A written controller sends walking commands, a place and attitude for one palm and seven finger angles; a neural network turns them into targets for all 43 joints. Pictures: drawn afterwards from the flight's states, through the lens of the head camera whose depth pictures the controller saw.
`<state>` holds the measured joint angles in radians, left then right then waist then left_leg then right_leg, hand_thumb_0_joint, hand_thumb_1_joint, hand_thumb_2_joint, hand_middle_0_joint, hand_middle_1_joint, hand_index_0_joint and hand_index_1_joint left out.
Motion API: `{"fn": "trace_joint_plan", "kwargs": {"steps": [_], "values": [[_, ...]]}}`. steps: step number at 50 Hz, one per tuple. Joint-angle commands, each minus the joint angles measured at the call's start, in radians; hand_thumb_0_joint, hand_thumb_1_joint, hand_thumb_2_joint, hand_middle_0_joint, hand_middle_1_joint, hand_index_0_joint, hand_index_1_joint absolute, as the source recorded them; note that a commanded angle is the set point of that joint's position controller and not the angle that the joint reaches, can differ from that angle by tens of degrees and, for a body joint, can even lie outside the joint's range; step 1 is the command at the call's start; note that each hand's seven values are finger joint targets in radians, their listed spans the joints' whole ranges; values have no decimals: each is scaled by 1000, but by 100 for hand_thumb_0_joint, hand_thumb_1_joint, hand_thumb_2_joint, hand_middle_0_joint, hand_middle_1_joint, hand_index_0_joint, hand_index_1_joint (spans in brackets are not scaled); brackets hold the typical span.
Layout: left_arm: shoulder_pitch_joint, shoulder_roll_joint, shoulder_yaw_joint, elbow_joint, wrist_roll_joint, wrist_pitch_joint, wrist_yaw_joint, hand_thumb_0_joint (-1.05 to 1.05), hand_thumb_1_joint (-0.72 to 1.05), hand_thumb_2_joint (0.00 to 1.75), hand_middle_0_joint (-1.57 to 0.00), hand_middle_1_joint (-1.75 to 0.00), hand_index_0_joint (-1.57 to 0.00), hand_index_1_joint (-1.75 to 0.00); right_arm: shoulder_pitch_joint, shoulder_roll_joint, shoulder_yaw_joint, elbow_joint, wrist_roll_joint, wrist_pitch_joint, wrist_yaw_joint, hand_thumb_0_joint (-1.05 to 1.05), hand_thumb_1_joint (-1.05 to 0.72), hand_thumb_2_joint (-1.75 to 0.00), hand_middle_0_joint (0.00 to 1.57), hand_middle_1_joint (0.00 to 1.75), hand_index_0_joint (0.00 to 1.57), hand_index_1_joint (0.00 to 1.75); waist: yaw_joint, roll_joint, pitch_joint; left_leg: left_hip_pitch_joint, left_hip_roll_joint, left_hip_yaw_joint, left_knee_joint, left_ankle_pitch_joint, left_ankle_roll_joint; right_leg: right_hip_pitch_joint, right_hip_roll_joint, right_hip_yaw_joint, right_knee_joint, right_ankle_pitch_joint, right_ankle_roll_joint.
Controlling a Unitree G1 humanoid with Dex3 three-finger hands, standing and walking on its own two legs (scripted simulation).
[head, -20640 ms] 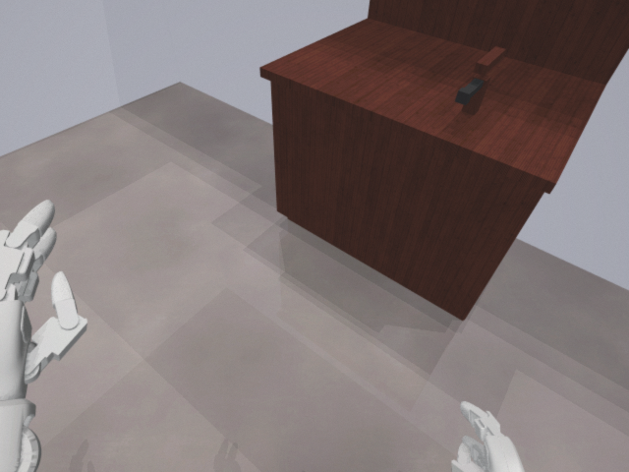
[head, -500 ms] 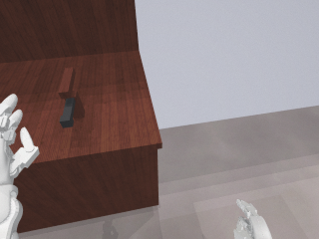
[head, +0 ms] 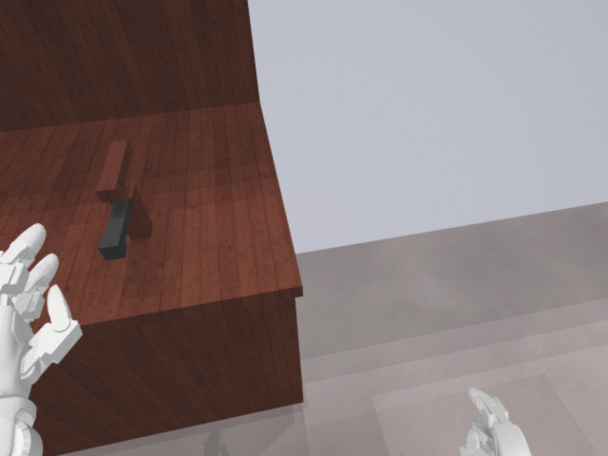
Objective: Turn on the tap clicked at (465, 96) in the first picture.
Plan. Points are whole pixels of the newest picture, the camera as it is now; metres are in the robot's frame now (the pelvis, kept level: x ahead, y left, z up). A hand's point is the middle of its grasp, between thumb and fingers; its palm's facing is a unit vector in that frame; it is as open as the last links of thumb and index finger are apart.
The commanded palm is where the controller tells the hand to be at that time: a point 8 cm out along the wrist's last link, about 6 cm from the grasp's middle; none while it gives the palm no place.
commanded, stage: turn the palm inward beside the body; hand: left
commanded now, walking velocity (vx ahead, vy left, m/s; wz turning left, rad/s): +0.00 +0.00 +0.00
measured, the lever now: (113, 247) +0.36 +0.34 +0.07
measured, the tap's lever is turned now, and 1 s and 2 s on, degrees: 0 0 0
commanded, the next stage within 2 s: reach beside the lever's end, fingers flat in 1.26 s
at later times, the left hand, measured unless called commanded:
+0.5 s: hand (67, 356) +0.17 +0.26 +0.14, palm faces +0.46 -0.87 -0.15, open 7.4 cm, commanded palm +0.12 +0.30 +0.15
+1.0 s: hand (78, 365) +0.17 +0.24 +0.13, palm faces +0.48 -0.87 -0.11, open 7.4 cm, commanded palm +0.11 +0.28 +0.15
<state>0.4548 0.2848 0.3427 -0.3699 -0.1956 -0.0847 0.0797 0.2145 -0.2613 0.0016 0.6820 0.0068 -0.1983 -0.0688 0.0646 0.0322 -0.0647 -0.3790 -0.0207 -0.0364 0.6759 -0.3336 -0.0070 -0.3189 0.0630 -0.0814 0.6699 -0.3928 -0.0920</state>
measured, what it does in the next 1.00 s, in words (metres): stands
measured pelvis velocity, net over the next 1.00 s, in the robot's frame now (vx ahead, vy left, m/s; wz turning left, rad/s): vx -0.02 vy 0.01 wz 0.01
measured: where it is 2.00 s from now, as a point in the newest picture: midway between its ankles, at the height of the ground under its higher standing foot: outside the picture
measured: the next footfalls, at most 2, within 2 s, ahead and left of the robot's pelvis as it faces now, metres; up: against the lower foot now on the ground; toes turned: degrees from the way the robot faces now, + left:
none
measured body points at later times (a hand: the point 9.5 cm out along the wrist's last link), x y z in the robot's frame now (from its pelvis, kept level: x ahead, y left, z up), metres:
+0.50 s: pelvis -0.02 +0.02 +0.00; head -0.03 +0.01 +0.45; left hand +0.14 +0.30 +0.15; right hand +0.18 -0.19 -0.07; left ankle +0.01 +0.13 -0.72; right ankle -0.02 -0.05 -0.72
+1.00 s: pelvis -0.02 +0.01 +0.00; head -0.03 -0.01 +0.45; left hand +0.13 +0.29 +0.14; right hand +0.18 -0.20 -0.07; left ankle +0.01 +0.13 -0.72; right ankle -0.02 -0.05 -0.72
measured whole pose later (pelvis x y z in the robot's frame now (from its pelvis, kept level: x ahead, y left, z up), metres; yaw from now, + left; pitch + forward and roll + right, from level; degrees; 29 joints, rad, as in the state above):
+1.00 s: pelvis -0.02 +0.01 +0.00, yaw +1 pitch +0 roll +0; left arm 0.53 0.19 0.21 -0.46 -0.23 0.04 0.18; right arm 0.21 -0.24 0.05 0.66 0.00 -0.25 -0.06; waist 0.07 0.06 -0.06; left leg -0.36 -0.03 -0.05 0.67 -0.31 0.01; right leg -0.29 0.05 -0.09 0.65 -0.36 -0.08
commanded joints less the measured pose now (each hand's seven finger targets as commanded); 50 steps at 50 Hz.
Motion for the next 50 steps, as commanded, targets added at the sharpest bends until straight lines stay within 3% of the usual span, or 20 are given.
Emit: {"fn": "trace_joint_plan", "kwargs": {"steps": [1,3,6,9,10,13,16,19,22,27,31,34,38,40,41,44,46,49,50], "values": [[-83,173,81,-228,3,-72,36,0,90,90,-20,-30,-20,-30,-111,-89,-31,-162,0,-71,-12,0,-90,-90,20,30,20,30,-1,-10,-107,67,-11,2,-53,224,48,17,-78,100,-124,377,102],[-80,174,78,-237,7,-66,49,0,90,90,-20,-30,-20,-30,-122,-87,-26,-166,1,-75,-13,0,-90,-90,20,30,20,30,7,13,-92,65,-9,1,-63,207,47,6,-71,95,-132,314,93],[-63,144,53,-218,0,-50,61,0,90,90,-20,-30,-20,-30,-133,-85,-20,-171,-2,-81,-14,0,-90,-90,20,30,20,30,6,-24,-78,55,-7,-5,-72,168,48,-7,-66,90,-143,245,90],[-74,126,29,-235,5,-32,67,0,90,90,-20,-30,-20,-30,-142,-83,-14,-175,1,-82,-13,0,-90,-90,20,30,20,30,6,9,-64,60,-4,-10,-88,149,45,-13,-60,78,-147,194,81],[-76,122,23,-235,4,-28,70,0,90,90,-20,-30,-20,-30,-145,-82,-12,-177,0,-85,-14,0,-90,-90,20,30,20,30,4,-5,-56,58,-2,-14,-93,129,45,-23,-57,75,-150,166,81],[-60,130,28,-247,8,-19,80,0,90,90,-20,-30,-20,-30,-147,-83,-9,-178,-4,-86,-14,0,-90,-90,20,30,20,30,11,-7,-59,61,-1,-19,-97,130,44,-19,-54,73,-152,161,79],[-65,96,-9,-254,6,-13,83,0,90,90,-20,-30,-20,-30,-152,-81,-4,-181,-3,-87,-12,0,-90,-90,20,30,20,30,2,3,-42,58,1,-26,-102,105,42,-32,-52,69,-154,128,76],[-65,92,-25,-289,16,-12,93,0,90,90,-20,-30,-20,-30,-154,-79,-1,-187,-6,-93,-10,0,-90,-90,20,30,20,30,4,42,-46,68,2,-34,-114,83,39,-35,-51,63,-149,104,70],[-22,74,-29,-283,10,-8,99,0,90,90,-20,-30,-20,-30,-152,-81,-2,-188,-9,-94,-7,0,-90,-90,20,30,20,30,5,-3,-58,68,3,-36,-109,113,37,-22,-48,54,-141,137,71],[-7,59,-45,-309,8,-3,109,0,90,90,-20,-30,-20,-30,-151,-80,-1,-193,-9,-95,-2,0,-90,-90,20,30,20,30,6,28,-54,69,4,-41,-111,113,31,-26,-47,46,-132,138,66],[16,37,-63,-303,-2,11,107,0,90,90,-20,-30,-20,-30,-152,-81,-1,-198,-6,-95,-2,0,-90,-90,20,30,20,30,2,-9,-36,58,3,-41,-107,103,35,-32,-47,49,-140,131,70],[17,35,-67,-319,-8,17,104,0,90,90,-20,-30,-20,-30,-155,-78,1,-201,-5,-96,-3,0,-90,-90,20,30,20,30,4,3,-32,52,-1,-40,-107,98,35,-25,-51,54,-147,130,70],[-3,64,-42,-344,-5,17,117,0,90,90,-20,-30,-20,-30,-144,-78,0,-195,-7,-102,-5,0,-90,-90,20,30,20,30,7,26,-51,63,-1,-40,-102,109,34,-20,-50,56,-149,134,69],[-2,34,-64,-330,-14,22,114,0,90,90,-20,-30,-20,-30,-152,-76,4,-197,-3,-106,-4,0,-90,-90,20,30,20,30,3,16,-35,56,-2,-41,-105,94,35,-21,-52,57,-153,123,68],[1,37,-57,-320,-21,27,113,0,90,90,-20,-30,-20,-30,-153,-78,3,-195,-5,-106,-6,0,-90,-90,20,30,20,30,3,-12,-40,55,-3,-40,-102,93,39,-18,-52,60,-158,127,72],[13,28,-61,-314,-31,51,104,0,90,90,-20,-30,-20,-30,-157,-75,5,-195,0,-107,-8,0,-90,-90,20,30,20,30,7,3,-39,51,-8,-32,-101,98,40,-3,-59,71,-172,137,74],[17,32,-58,-301,-32,62,103,0,90,90,-20,-30,-20,-30,-155,-76,5,-194,0,-106,-9,0,-90,-90,20,30,20,30,6,-27,-31,50,-8,-31,-98,104,44,-3,-59,75,-178,149,78],[-3,35,-62,-329,-24,63,103,0,90,90,-20,-30,-20,-30,-153,-74,5,-197,1,-107,-9,0,-90,-90,20,30,20,30,6,4,-37,60,-9,-26,-98,118,43,5,-64,78,-180,163,78],[5,40,-52,-319,-27,60,106,0,90,90,-20,-30,-20,-30,-150,-74,4,-196,-1,-109,-9,0,-90,-90,20,30,20,30,6,-23,-36,59,-9,-26,-93,125,44,7,-64,82,-181,181,81]]}}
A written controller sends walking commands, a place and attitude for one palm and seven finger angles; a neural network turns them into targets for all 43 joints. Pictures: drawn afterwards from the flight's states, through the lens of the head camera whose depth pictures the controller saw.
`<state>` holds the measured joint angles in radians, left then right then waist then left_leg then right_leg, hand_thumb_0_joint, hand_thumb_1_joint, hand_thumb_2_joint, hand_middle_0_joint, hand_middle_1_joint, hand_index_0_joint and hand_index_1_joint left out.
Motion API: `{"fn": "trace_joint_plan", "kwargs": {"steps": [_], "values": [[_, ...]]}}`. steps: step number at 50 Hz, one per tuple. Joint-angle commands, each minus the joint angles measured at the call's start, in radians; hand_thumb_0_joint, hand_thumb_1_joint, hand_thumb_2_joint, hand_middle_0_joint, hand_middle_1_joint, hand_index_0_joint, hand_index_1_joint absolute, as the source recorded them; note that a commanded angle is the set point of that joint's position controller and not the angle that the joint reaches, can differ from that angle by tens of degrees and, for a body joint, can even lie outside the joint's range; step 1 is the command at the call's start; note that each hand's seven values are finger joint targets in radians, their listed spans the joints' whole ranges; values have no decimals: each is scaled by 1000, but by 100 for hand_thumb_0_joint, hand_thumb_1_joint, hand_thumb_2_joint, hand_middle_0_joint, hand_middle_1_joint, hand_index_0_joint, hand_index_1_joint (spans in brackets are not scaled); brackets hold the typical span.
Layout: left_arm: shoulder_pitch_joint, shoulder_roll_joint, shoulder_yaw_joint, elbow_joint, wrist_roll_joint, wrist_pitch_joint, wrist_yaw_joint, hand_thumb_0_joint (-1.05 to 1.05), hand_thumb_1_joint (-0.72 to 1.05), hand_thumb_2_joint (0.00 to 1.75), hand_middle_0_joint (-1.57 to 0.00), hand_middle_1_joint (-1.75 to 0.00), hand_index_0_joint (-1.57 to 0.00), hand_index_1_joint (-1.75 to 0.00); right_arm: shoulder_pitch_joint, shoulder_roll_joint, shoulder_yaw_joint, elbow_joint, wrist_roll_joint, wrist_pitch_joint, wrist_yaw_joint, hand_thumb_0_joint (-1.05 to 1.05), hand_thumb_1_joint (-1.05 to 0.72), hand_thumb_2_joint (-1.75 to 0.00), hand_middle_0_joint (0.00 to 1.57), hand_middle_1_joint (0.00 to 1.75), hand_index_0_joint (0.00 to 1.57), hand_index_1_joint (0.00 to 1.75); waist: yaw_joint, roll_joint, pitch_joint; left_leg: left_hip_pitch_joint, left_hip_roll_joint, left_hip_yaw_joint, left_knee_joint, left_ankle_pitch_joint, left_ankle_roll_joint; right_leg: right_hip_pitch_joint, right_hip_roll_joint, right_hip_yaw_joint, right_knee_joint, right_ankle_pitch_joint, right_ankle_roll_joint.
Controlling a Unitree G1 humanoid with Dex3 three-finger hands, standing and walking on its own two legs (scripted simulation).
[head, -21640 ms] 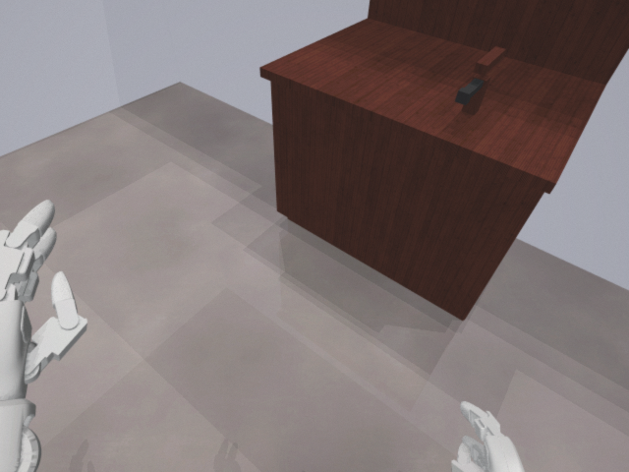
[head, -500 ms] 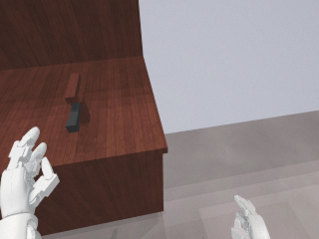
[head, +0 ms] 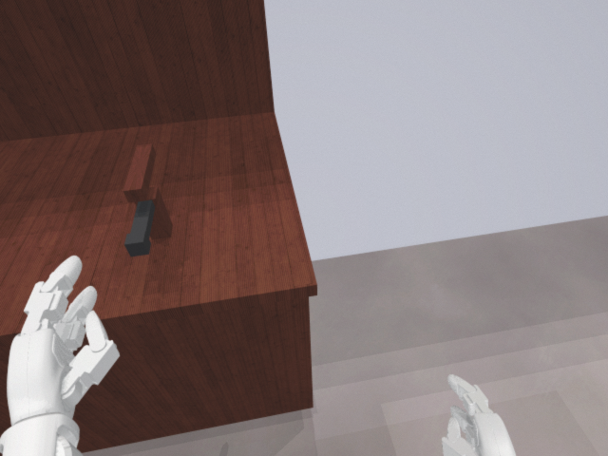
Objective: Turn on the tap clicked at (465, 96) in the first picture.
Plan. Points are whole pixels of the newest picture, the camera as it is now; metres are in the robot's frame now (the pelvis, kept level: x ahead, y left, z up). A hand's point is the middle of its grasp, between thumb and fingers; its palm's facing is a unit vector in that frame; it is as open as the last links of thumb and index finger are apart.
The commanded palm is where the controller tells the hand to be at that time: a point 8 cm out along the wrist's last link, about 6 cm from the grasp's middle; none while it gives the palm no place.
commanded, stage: turn the palm inward beside the body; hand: left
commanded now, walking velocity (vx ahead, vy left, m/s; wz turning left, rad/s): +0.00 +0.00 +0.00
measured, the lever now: (138, 244) +0.38 +0.32 +0.07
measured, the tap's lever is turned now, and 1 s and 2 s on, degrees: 0 0 0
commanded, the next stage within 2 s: reach beside the lever's end, fingers flat in 0.26 s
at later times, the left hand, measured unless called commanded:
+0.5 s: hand (121, 341) +0.19 +0.22 +0.13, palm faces +0.48 -0.87 -0.11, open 7.4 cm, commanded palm +0.15 +0.27 +0.14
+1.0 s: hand (115, 310) +0.24 +0.26 +0.11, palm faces +0.49 -0.87 -0.10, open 7.5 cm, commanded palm +0.20 +0.30 +0.12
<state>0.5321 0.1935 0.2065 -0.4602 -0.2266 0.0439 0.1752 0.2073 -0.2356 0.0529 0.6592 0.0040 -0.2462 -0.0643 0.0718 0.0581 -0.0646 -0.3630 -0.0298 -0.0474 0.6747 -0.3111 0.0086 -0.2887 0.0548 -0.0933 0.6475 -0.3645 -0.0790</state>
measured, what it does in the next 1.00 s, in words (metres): stands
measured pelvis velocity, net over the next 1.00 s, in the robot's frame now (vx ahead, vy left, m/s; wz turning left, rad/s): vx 0.01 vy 0.00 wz -0.01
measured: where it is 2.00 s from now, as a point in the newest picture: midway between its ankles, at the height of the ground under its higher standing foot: outside the picture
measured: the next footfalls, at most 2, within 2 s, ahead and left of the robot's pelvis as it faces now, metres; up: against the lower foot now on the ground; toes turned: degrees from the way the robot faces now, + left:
none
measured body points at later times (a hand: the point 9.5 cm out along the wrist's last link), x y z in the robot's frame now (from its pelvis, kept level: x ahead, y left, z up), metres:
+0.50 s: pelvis +0.01 -0.01 +0.00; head -0.01 -0.04 +0.45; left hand +0.16 +0.27 +0.14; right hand +0.20 -0.23 -0.08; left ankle +0.03 +0.11 -0.72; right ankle -0.01 -0.06 -0.72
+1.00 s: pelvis +0.01 +0.00 +0.00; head +0.01 -0.02 +0.45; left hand +0.21 +0.31 +0.12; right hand +0.19 -0.23 -0.09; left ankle +0.03 +0.11 -0.72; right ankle -0.01 -0.06 -0.72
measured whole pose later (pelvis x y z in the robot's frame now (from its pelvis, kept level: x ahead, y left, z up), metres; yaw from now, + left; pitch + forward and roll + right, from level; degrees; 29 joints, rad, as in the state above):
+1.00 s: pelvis +0.01 +0.00 +0.00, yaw -1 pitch +3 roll +0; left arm 0.30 0.23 0.31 -0.15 -0.24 -0.04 0.14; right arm 0.20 -0.25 0.03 0.70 0.01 -0.24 -0.08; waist 0.05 0.04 -0.06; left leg -0.40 -0.03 -0.04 0.67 -0.31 0.01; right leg -0.33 0.06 -0.08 0.65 -0.36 -0.08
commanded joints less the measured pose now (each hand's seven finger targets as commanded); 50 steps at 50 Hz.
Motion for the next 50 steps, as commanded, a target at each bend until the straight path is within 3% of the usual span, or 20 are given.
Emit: {"fn": "trace_joint_plan", "kwargs": {"steps": [1,6,13,20,22,23,27,28,30,33,35,38,40,43,45,46,48,50], "values": [[-67,136,91,-231,3,-72,11,0,90,90,-20,-30,-20,-30,-144,-101,-49,-171,0,-62,-13,0,-90,-90,20,30,20,30,2,-44,-55,40,-3,-12,-85,110,29,-13,-60,101,-157,170,71],[-55,126,91,-213,-1,-87,6,0,90,90,-20,-30,-20,-30,-135,-99,-51,-167,0,-62,-9,0,-90,-90,20,30,20,30,-1,-63,-60,33,-6,-6,-69,133,29,-2,-70,112,-151,244,82],[-61,143,97,-230,7,-91,6,0,90,90,-20,-30,-20,-30,-130,-100,-52,-167,3,-61,-9,0,-90,-90,20,30,20,30,5,-19,-56,37,-6,-5,-72,137,29,-3,-68,110,-152,237,76],[-63,120,89,-185,0,-90,5,0,90,90,-20,-30,-20,-30,-133,-100,-52,-168,4,-60,-12,0,-90,-90,20,30,20,30,-1,-63,-32,23,-6,-5,-74,120,29,-14,-68,111,-154,224,80],[-118,139,107,-166,-5,-92,6,0,90,90,-20,-30,-20,-30,-138,-103,-54,-161,4,-56,-16,0,-90,-90,20,30,20,30,-12,-72,-25,17,-7,-5,-69,97,31,-27,-70,124,-166,194,83],[-122,161,130,-153,-2,-91,8,0,90,90,-20,-30,-20,-30,-134,-102,-56,-154,6,-53,-20,0,-90,-90,20,30,20,30,-5,-58,-24,16,-7,-3,-72,92,30,-23,-69,127,-174,173,81],[-176,140,107,-127,-5,-107,-2,0,90,90,-20,-30,-20,-30,-135,-103,-53,-148,3,-54,-20,0,-90,-90,20,30,20,30,-17,-48,-59,27,-9,-3,-65,115,30,-14,-75,131,-158,229,84],[-175,172,144,-114,-5,-109,-2,0,90,90,-20,-30,-20,-30,-128,-103,-56,-144,5,-54,-22,0,-90,-90,20,30,20,30,-9,-55,-63,21,-7,-3,-69,114,28,-5,-74,132,-161,229,84],[-165,174,162,-82,-12,-114,-10,0,90,90,-20,-30,-20,-30,-130,-103,-58,-141,6,-50,-21,0,-90,-90,20,30,20,30,-5,-78,-83,14,-7,-2,-65,134,27,15,-79,136,-151,277,89],[-206,201,191,-43,-17,-114,-19,0,90,90,-20,-30,-20,-30,-122,-104,-57,-128,9,-43,-24,0,-90,-90,20,30,20,30,-9,-40,-73,7,-9,1,-66,133,25,12,-79,139,-154,283,88],[-219,179,174,-33,-22,-122,-24,0,90,90,-20,-30,-20,-30,-134,-104,-59,-134,8,-44,-24,0,-90,-90,20,30,20,30,-13,-46,-73,13,-7,3,-69,130,26,2,-76,132,-152,263,86],[-259,202,198,5,-25,-134,-26,0,90,90,-20,-30,-20,-30,-128,-108,-62,-123,11,-46,-27,0,-90,-90,20,30,20,30,-17,-45,-67,11,-5,0,-71,122,26,-11,-71,129,-156,238,82],[-320,181,161,13,-21,-143,-31,0,90,90,-20,-30,-20,-30,-136,-111,-61,-123,10,-49,-28,0,-90,-90,20,30,20,30,-31,-33,-71,23,-7,-1,-73,119,28,-26,-68,123,-152,217,78],[-333,221,204,64,-18,-149,-30,0,90,90,-20,-29,-20,-29,-132,-116,-66,-112,11,-48,-31,0,-90,-90,20,30,20,30,-20,-31,-83,18,-6,1,-77,115,26,-21,-64,122,-153,202,74],[-352,195,172,61,-13,-158,-33,0,90,90,-19,-28,-19,-28,-130,-115,-65,-118,8,-52,-27,0,-90,-90,20,30,20,30,-23,-11,-115,38,-5,-2,-81,139,24,-18,-61,108,-134,226,68],[-339,212,194,87,-14,-159,-32,0,90,90,-19,-28,-19,-28,-122,-119,-67,-116,9,-50,-27,0,-90,-90,20,30,20,30,-20,-34,-119,31,-4,-3,-78,150,24,-12,-58,107,-130,242,69],[-321,234,225,112,-11,-157,-29,0,90,90,-19,-28,-19,-28,-118,-122,-70,-113,7,-43,-25,0,-90,-90,20,30,20,30,-9,-20,-129,29,-3,0,-80,173,21,0,-56,99,-123,271,67],[-381,205,192,107,-10,-165,-27,0,90,90,-19,-27,-19,-27,-122,-120,-69,-119,9,-40,-22,0,-90,-90,20,30,20,30,-23,-22,-128,39,0,-5,-82,175,19,-14,-53,90,-115,263,64]]}}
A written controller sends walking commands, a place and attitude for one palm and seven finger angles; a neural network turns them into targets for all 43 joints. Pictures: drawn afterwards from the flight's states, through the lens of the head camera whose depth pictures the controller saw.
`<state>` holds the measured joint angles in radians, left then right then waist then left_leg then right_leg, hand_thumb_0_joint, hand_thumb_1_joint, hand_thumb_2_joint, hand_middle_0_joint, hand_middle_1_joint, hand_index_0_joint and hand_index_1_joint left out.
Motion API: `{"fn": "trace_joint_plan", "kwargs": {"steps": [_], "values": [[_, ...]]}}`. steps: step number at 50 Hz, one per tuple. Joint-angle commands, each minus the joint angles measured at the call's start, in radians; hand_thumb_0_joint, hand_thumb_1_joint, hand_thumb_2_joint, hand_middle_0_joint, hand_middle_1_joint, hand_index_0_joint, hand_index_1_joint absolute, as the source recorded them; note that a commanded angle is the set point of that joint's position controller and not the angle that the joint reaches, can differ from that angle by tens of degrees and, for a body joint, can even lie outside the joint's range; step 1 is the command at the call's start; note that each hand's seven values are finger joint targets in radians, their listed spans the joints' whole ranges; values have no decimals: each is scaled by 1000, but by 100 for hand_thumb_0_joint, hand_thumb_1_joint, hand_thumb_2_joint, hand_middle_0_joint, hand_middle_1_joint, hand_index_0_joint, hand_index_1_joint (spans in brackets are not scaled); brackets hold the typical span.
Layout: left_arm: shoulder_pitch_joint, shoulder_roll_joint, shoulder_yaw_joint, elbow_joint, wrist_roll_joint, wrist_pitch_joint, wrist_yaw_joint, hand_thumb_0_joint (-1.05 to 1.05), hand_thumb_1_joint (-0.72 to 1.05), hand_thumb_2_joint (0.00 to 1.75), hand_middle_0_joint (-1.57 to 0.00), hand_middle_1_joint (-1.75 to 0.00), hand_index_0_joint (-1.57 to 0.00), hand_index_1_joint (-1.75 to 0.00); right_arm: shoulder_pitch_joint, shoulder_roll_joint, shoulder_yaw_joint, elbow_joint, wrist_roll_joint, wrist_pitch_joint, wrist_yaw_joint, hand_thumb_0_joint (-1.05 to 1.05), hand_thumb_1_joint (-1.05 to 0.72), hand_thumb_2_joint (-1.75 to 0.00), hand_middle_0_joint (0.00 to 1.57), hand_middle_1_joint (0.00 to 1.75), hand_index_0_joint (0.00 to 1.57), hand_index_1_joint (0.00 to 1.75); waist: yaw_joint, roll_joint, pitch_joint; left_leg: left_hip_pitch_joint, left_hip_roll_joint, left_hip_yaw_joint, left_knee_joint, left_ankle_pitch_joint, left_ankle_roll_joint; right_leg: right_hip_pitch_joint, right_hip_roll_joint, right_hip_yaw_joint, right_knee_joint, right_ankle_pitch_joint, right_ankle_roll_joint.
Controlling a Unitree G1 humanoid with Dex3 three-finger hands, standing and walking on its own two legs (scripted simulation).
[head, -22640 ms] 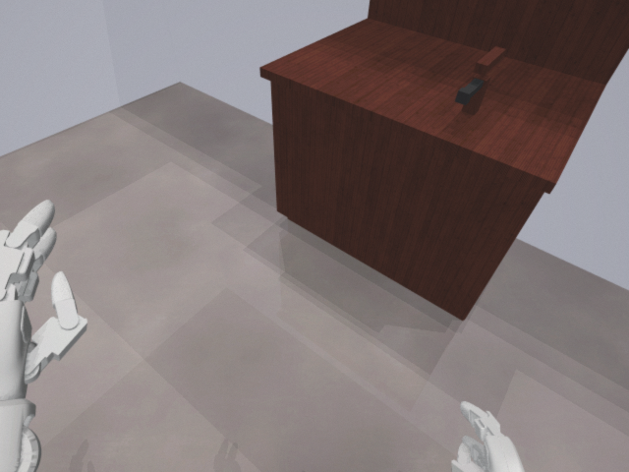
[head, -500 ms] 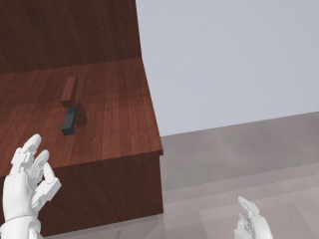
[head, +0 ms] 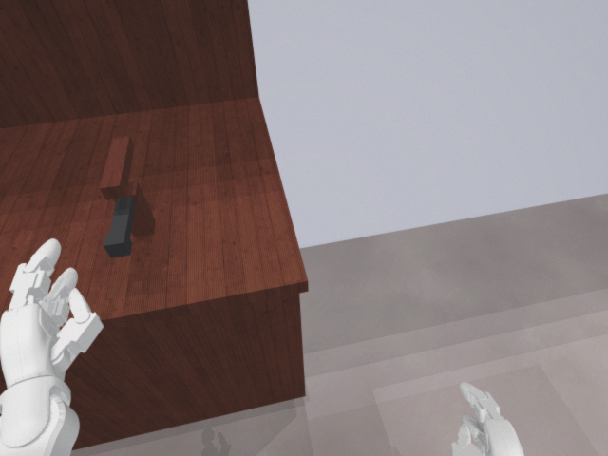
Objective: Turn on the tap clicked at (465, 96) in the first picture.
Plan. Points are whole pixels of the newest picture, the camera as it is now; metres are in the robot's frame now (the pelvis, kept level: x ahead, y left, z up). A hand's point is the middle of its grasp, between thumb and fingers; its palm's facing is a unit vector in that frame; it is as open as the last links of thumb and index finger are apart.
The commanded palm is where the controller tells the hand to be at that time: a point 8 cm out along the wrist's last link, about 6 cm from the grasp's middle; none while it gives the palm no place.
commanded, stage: reach beside the lever's end, fingers flat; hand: left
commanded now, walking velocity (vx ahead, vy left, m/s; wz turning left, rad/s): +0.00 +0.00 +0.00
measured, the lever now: (118, 244) +0.37 +0.32 +0.07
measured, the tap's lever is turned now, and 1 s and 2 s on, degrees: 0 0 0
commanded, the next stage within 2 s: push the lever round in 1.56 s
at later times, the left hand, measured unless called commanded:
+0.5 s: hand (97, 294) +0.27 +0.29 +0.09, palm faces +0.51 -0.85 -0.09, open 7.6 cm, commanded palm +0.23 +0.33 +0.09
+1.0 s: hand (94, 270) +0.32 +0.33 +0.07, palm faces +0.54 -0.84 -0.09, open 7.8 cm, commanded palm +0.28 +0.37 +0.07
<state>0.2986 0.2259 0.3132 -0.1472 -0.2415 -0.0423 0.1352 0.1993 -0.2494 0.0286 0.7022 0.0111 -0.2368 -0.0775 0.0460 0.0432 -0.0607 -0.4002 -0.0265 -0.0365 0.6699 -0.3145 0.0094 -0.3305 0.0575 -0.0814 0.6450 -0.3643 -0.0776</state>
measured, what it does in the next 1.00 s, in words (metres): stands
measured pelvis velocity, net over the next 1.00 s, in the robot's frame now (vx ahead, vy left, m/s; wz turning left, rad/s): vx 0.00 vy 0.01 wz -0.01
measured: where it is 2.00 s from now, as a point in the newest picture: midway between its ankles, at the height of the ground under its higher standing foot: outside the picture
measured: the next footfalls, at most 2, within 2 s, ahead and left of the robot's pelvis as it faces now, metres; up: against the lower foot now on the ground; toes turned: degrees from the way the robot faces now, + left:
none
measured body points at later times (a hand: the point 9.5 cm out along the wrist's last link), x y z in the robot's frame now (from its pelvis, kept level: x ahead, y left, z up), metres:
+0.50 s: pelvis +0.00 +0.02 +0.00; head +0.02 +0.00 +0.45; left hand +0.24 +0.34 +0.10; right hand +0.17 -0.22 -0.09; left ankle +0.02 +0.11 -0.72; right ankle -0.02 -0.07 -0.72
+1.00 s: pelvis +0.00 +0.01 -0.01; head +0.03 +0.01 +0.44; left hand +0.29 +0.37 +0.08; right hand +0.13 -0.24 -0.11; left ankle +0.02 +0.11 -0.72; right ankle -0.02 -0.07 -0.72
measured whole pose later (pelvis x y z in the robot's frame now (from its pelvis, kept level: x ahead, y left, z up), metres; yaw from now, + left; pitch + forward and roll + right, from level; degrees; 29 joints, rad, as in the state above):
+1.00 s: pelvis +0.00 +0.01 -0.01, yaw -1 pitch +8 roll -1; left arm -0.14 0.35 0.48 0.46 -0.19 -0.20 0.06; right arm 0.25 -0.27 0.02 0.71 0.01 -0.14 -0.06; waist 0.00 0.03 -0.08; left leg -0.55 -0.02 -0.03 0.76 -0.35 0.03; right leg -0.47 0.06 -0.07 0.71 -0.38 -0.06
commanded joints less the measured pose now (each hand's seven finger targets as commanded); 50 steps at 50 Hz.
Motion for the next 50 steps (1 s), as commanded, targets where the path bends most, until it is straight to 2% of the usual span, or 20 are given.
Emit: {"fn": "trace_joint_plan", "kwargs": {"steps": [1,3,5,8,12,16,20,21,23,25,28,30,31,33,35,38,40,42,48,50], "values": [[-164,164,71,-202,8,-83,15,0,90,90,-19,-27,-19,-27,-115,-107,-44,-161,1,-51,-7,0,-90,-90,20,30,20,30,0,7,-126,83,-2,-17,-76,184,17,17,-54,75,-108,264,60],[-141,198,111,-169,14,-85,24,0,90,90,-19,-26,-19,-26,-104,-112,-48,-156,-2,-44,-7,0,-90,-90,20,30,20,30,8,-6,-135,74,-1,-17,-75,187,16,20,-50,72,-107,259,60],[-199,190,102,-132,12,-88,23,0,90,90,-19,-26,-19,-26,-108,-112,-46,-155,0,-38,-6,0,-90,-90,20,30,20,30,-5,-31,-121,56,-1,-19,-74,162,17,7,-51,75,-107,238,62],[-272,224,124,-99,20,-97,19,0,90,90,-18,-25,-18,-25,-109,-114,-47,-147,2,-28,-12,0,-90,-90,20,30,20,30,-10,2,-128,58,0,-14,-73,152,17,-4,-50,79,-110,217,59],[-312,195,83,-86,30,-124,8,0,90,90,-18,-24,-18,-24,-99,-115,-48,-149,-2,-34,-6,0,-90,-90,20,30,20,30,-15,43,-171,94,3,-23,-67,209,7,-4,-44,68,-84,260,51],[-297,204,106,-26,23,-129,0,0,90,90,-18,-23,-18,-23,-88,-122,-55,-149,-2,-28,-3,0,-90,-90,20,30,20,30,-6,-7,-182,81,6,-26,-65,221,5,2,-40,62,-77,275,52],[-322,229,137,5,27,-128,4,0,90,90,-17,-22,-17,-22,-82,-123,-58,-150,0,-13,-1,0,-90,-90,20,30,20,30,-4,-13,-190,70,7,-23,-62,241,1,8,-40,60,-70,291,53],[-319,221,129,0,29,-132,3,0,90,90,-17,-22,-17,-22,-83,-120,-59,-153,-1,-11,1,0,-90,-90,20,30,20,30,-2,19,-195,76,6,-19,-59,246,0,4,-41,61,-69,293,52],[-347,231,130,4,39,-142,11,0,90,90,-17,-21,-17,-21,-76,-119,-57,-146,-1,-5,2,0,-90,-90,20,30,20,30,-9,37,-177,75,10,-25,-59,247,-4,-13,-38,57,-67,277,50],[-394,208,99,24,43,-158,12,0,90,90,-17,-21,-17,-21,-77,-122,-57,-146,-3,-6,3,0,-90,-90,20,30,20,30,-24,11,-171,69,11,-29,-54,215,0,-35,-36,59,-63,251,52],[-465,253,126,64,50,-178,14,0,90,90,-17,-20,-17,-20,-71,-129,-57,-132,-3,-4,-4,0,-90,-90,20,30,20,30,-32,23,-169,55,10,-31,-51,173,4,-52,-37,64,-65,213,51],[-509,258,128,113,47,-182,7,0,90,90,-16,-19,-16,-19,-71,-132,-57,-131,-3,0,-7,0,-90,-90,20,30,20,30,-40,-16,-181,38,5,-29,-47,145,12,-52,-38,70,-67,203,55],[-495,277,152,148,43,-181,0,0,90,90,-16,-19,-16,-19,-68,-133,-59,-130,-3,3,-9,0,-90,-90,20,30,20,30,-28,-10,-195,29,3,-24,-44,147,14,-39,-38,76,-67,211,55],[-532,320,178,180,49,-182,-10,0,90,90,-16,-19,-16,-19,-62,-134,-56,-124,-1,15,-13,0,-90,-90,20,30,20,30,-30,18,-188,17,4,-24,-44,138,15,-41,-40,77,-68,203,54],[-582,308,165,214,45,-189,-22,0,90,90,-16,-18,-16,-18,-54,-134,-55,-124,-1,17,-13,0,-90,-90,20,30,20,30,-38,8,-202,18,3,-25,-37,149,17,-39,-38,77,-61,223,54],[-613,335,181,246,49,-208,-31,0,90,90,-16,-17,-16,-17,-39,-137,-57,-119,-1,20,-11,0,-90,-90,20,30,20,30,-34,58,-222,23,4,-24,-26,159,18,-43,-37,80,-54,231,52],[-595,325,180,290,45,-215,-37,0,90,90,-16,-17,-16,-17,-25,-141,-62,-122,-3,24,-7,0,-90,-90,20,30,20,30,-35,24,-241,22,4,-24,-18,186,20,-40,-33,76,-44,262,54],[-591,357,214,356,38,-212,-49,0,90,90,-16,-16,-16,-16,-10,-148,-64,-119,-1,34,-4,0,-90,-90,20,30,20,30,-35,-18,-230,-12,3,-21,-11,185,23,-35,-34,78,-42,278,58],[-694,416,240,365,50,-250,-68,0,90,90,-15,-15,-15,-15,13,-152,-68,-119,0,58,0,0,-90,-90,20,30,20,30,-42,57,-253,-13,4,-19,7,201,26,-49,-31,85,-26,284,55],[-715,426,247,397,51,-267,-70,0,90,90,-15,-15,-15,-15,25,-156,-72,-113,-4,61,2,0,-90,-90,20,30,20,30,-55,33,-262,-18,6,-22,16,189,28,-67,-28,84,-21,272,57]]}}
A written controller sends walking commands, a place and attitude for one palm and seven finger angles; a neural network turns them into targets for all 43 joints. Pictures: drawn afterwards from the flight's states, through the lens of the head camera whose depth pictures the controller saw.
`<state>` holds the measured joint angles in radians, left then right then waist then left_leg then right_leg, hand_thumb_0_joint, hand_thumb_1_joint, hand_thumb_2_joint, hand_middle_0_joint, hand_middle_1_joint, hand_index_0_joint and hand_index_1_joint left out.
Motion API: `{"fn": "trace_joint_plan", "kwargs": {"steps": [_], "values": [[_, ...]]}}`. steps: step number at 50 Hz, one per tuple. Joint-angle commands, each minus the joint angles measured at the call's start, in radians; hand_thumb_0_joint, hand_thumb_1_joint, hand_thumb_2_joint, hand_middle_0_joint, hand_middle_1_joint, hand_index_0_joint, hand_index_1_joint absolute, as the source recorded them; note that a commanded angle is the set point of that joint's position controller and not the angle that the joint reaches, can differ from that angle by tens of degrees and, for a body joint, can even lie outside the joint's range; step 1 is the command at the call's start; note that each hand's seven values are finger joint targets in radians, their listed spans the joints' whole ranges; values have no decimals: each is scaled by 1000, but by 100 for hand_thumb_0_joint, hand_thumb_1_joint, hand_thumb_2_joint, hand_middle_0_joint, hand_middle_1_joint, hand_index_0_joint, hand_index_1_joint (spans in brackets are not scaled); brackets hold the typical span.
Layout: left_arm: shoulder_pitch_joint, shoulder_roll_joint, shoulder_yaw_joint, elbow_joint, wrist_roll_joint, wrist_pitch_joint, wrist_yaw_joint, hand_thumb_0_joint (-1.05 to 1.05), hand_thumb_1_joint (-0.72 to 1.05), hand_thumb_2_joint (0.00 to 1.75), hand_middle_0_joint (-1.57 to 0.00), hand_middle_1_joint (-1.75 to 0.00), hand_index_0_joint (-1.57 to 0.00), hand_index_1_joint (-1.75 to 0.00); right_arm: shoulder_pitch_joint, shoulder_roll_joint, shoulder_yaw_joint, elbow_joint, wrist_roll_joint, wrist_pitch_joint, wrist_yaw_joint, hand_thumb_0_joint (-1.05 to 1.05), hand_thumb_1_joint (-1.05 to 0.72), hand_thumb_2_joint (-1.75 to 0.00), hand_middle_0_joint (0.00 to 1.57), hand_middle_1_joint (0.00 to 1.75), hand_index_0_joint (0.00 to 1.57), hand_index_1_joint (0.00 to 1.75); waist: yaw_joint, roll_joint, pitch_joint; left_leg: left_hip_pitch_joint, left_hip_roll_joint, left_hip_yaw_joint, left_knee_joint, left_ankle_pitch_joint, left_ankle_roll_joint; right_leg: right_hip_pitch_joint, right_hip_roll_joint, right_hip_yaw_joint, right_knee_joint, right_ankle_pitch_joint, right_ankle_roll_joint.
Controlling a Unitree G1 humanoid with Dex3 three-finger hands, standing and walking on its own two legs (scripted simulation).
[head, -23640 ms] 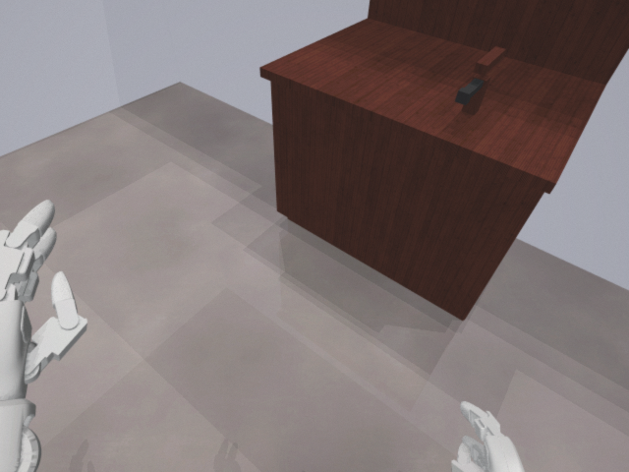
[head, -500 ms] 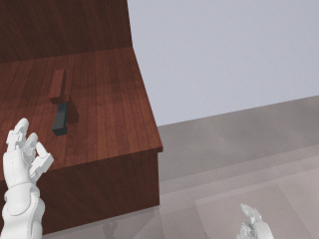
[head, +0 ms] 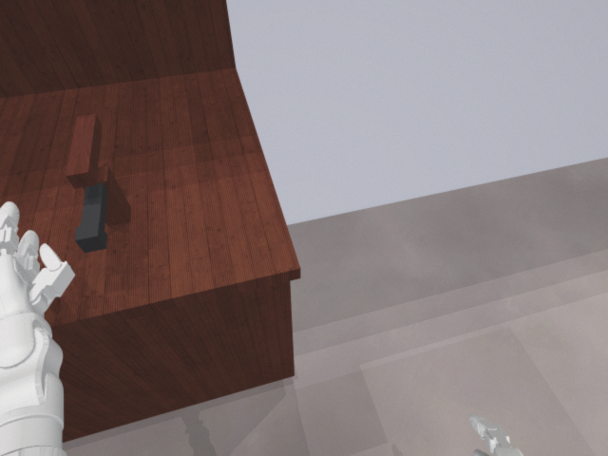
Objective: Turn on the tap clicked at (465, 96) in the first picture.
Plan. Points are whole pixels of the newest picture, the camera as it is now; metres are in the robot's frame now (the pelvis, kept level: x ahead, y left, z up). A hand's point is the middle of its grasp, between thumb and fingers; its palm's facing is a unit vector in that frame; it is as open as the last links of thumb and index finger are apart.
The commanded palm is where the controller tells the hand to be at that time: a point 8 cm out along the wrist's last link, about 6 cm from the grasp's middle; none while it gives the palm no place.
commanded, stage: reach beside the lever's end, fingers flat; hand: left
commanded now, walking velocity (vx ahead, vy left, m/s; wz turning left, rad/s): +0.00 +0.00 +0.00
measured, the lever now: (91, 237) +0.37 +0.31 +0.08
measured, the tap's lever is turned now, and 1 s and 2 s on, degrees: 0 0 19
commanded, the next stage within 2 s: push the lever round in 0.56 s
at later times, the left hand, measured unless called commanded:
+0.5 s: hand (64, 263) +0.33 +0.34 +0.07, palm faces +0.55 -0.83 -0.08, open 7.8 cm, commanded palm +0.29 +0.36 +0.07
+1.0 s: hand (82, 259) +0.34 +0.31 +0.07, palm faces +0.52 -0.85 -0.07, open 7.8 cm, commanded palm +0.29 +0.35 +0.07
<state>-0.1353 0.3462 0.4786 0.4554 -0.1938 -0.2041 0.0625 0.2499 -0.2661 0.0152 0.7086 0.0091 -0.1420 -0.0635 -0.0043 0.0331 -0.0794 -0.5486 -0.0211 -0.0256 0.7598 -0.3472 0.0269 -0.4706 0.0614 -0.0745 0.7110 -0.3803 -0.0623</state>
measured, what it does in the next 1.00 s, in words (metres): stands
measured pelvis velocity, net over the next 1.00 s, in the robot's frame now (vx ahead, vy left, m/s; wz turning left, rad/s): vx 0.00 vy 0.02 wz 0.00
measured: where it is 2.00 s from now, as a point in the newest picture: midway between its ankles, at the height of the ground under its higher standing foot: outside the picture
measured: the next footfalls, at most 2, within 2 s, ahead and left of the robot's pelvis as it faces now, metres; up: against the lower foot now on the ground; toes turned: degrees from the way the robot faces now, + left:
none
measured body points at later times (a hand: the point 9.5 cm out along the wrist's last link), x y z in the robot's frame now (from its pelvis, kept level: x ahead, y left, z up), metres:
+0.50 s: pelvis +0.00 +0.01 -0.01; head +0.05 +0.02 +0.44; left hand +0.30 +0.38 +0.07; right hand +0.11 -0.25 -0.11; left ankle +0.02 +0.10 -0.71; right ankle -0.01 -0.08 -0.71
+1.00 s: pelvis +0.00 +0.02 +0.00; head +0.04 +0.02 +0.44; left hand +0.30 +0.36 +0.08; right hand +0.13 -0.24 -0.11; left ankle +0.02 +0.10 -0.71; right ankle -0.01 -0.08 -0.71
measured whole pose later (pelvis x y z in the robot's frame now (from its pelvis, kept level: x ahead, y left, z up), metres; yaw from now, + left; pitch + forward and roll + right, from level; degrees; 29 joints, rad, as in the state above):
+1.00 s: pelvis +0.00 +0.02 +0.00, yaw +0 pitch +9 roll -2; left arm -0.18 0.31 0.42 0.47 -0.16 -0.25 0.10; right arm 0.25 -0.25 0.02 0.68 0.01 -0.08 -0.04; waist -0.01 0.03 -0.10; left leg -0.60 -0.03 -0.02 0.81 -0.37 0.05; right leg -0.51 0.05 -0.07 0.74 -0.39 -0.04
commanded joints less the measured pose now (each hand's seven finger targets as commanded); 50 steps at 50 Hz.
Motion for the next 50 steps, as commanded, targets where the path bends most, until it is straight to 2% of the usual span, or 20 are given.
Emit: {"fn": "trace_joint_plan", "kwargs": {"steps": [1,4,6,8,10,12,13,16,18,21,24,28,32,37,40,43,44,47,48,50], "values": [[-289,292,67,-194,2,-113,-3,0,90,90,-15,-15,-15,-15,-23,-138,-58,-117,-2,-31,-11,0,-90,-90,20,30,20,30,-8,58,-239,127,0,-31,-71,219,10,65,-32,79,-84,288,42],[-285,314,85,-125,3,-118,-17,0,90,90,-15,-15,-15,-15,-9,-147,-61,-110,0,-21,-11,0,-90,-90,20,30,20,30,-6,48,-233,105,1,-33,-67,209,11,55,-32,78,-77,277,40],[-345,315,73,-116,2,-123,-26,0,90,90,-15,-15,-15,-15,-3,-150,-61,-109,0,-14,-11,0,-90,-90,20,30,20,30,-18,34,-245,105,1,-37,-62,207,12,43,-31,77,-73,275,42],[-364,343,93,-101,8,-129,-27,0,90,90,-15,-15,-15,-15,8,-154,-63,-104,0,-7,-12,0,-90,-90,20,30,20,30,-18,57,-258,113,5,-36,-53,226,11,36,-31,77,-67,285,41],[-309,347,106,-116,7,-137,-27,0,90,90,-15,-15,-15,-15,17,-151,-66,-117,-4,-3,-3,0,-90,-90,20,30,20,30,5,75,-302,128,3,-39,-53,264,7,65,-29,74,-57,309,37],[-284,338,102,-133,3,-141,-27,0,90,90,-15,-15,-15,-15,19,-151,-68,-124,-5,2,4,0,-90,-90,20,30,20,30,5,68,-316,143,7,-41,-48,311,5,71,-25,70,-50,340,37],[-237,345,121,-106,4,-136,-24,0,90,90,-15,-15,-15,-15,25,-153,-68,-122,-4,8,6,0,-90,-90,20,30,20,30,12,45,-299,130,10,-43,-48,311,6,70,-22,68,-51,334,38],[-245,303,89,-126,-6,-133,-26,0,90,90,-15,-15,-15,-15,16,-148,-67,-133,-1,12,10,0,-90,-90,20,30,20,30,3,64,-270,126,11,-42,-56,285,4,47,-21,65,-54,308,38],[-242,338,123,-125,-4,-133,-16,0,90,90,-15,-15,-15,-15,11,-152,-66,-129,2,17,7,0,-90,-90,20,30,20,30,6,44,-247,105,12,-44,-59,259,7,46,-20,66,-59,288,38],[-289,304,80,-157,1,-137,-13,0,90,90,-15,-15,-15,-15,9,-149,-65,-135,0,15,6,0,-90,-90,20,30,20,30,-10,67,-254,123,11,-47,-58,247,5,26,-20,65,-56,268,37],[-296,324,98,-156,6,-148,-9,0,90,90,-15,-15,-15,-15,9,-149,-66,-127,-3,16,3,0,-90,-90,20,30,20,30,-10,58,-257,126,13,-52,-59,236,4,20,-19,67,-56,253,36],[-296,287,54,-193,12,-148,-14,0,90,90,-15,-15,-15,-15,4,-147,-65,-128,-2,12,1,0,-90,-90,20,30,20,30,-14,107,-275,177,21,-65,-57,274,-11,-4,-17,59,-52,239,31],[-297,279,51,-132,3,-120,-12,0,90,90,-15,-15,-15,-15,-2,-148,-61,-130,2,14,-4,0,-90,-90,20,30,20,30,-13,44,-240,135,16,-69,-71,218,-9,-1,-18,54,-60,217,32],[-310,264,31,-192,16,-125,4,0,90,90,-15,-15,-15,-15,-7,-142,-61,-142,-1,12,3,0,-90,-90,20,30,20,30,-4,86,-286,179,18,-71,-66,274,-19,11,-17,52,-52,242,29],[-307,254,30,-177,18,-123,18,0,90,90,-15,-15,-15,-15,-5,-142,-61,-138,-1,18,6,0,-90,-90,20,30,20,30,-9,55,-263,164,21,-74,-63,279,-21,3,-16,49,-51,245,30],[-315,235,8,-219,28,-124,30,0,90,90,-15,-15,-15,-15,-10,-139,-62,-140,-1,18,7,0,-90,-90,20,30,20,30,-6,103,-271,192,25,-77,-63,300,-29,-4,-18,49,-50,237,28],[-294,208,-15,-220,29,-119,34,0,90,90,-15,-15,-15,-15,-9,-137,-62,-146,-3,17,9,0,-90,-90,20,30,20,30,-7,97,-285,198,23,-76,-63,302,-28,-1,-18,48,-50,241,29],[-277,218,1,-204,28,-112,48,0,90,90,-15,-15,-15,-15,-16,-138,-61,-147,-3,20,10,0,-90,-90,20,30,20,30,-3,61,-264,165,19,-71,-66,274,-25,12,-18,49,-54,242,29],[-282,248,28,-189,36,-110,58,0,90,90,-15,-15,-15,-15,-15,-140,-60,-139,-1,26,7,0,-90,-90,20,30,20,30,-4,47,-243,152,22,-74,-70,254,-23,9,-18,48,-57,227,29],[-335,198,-25,-224,37,-114,63,0,90,90,-15,-15,-15,-15,-24,-134,-57,-148,-3,23,9,0,-90,-90,20,30,20,30,-13,66,-262,160,17,-67,-69,242,-20,10,-21,51,-55,231,30]]}}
